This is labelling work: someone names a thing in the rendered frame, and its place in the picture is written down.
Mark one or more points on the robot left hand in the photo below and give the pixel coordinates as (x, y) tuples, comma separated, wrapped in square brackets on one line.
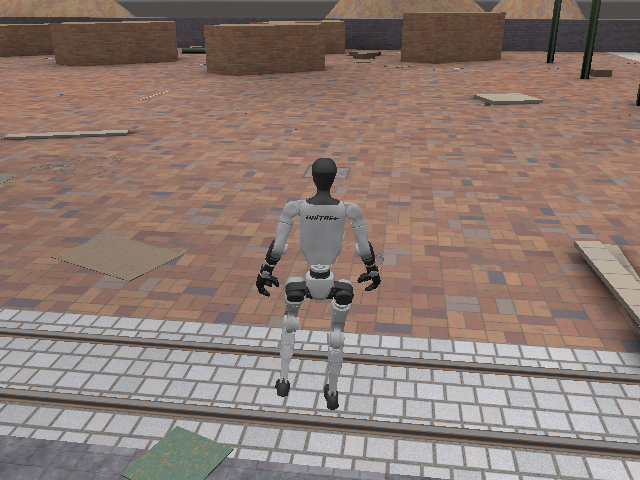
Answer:
[(266, 281)]

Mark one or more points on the left robot thigh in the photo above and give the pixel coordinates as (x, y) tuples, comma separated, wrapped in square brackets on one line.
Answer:
[(295, 290)]

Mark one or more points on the robot left foot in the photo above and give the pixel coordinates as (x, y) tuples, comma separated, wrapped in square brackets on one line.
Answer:
[(282, 388)]

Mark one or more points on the robot left forearm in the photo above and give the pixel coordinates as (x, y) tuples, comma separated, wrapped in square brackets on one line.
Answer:
[(269, 262)]

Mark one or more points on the right robot upper arm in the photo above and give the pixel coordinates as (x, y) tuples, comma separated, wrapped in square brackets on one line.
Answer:
[(353, 212)]

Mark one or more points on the left robot upper arm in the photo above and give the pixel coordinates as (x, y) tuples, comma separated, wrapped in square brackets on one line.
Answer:
[(290, 210)]

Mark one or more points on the robot right hand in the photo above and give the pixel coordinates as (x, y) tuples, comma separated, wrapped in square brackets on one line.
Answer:
[(365, 277)]

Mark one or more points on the robot right forearm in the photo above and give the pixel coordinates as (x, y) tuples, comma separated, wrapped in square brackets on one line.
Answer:
[(370, 263)]

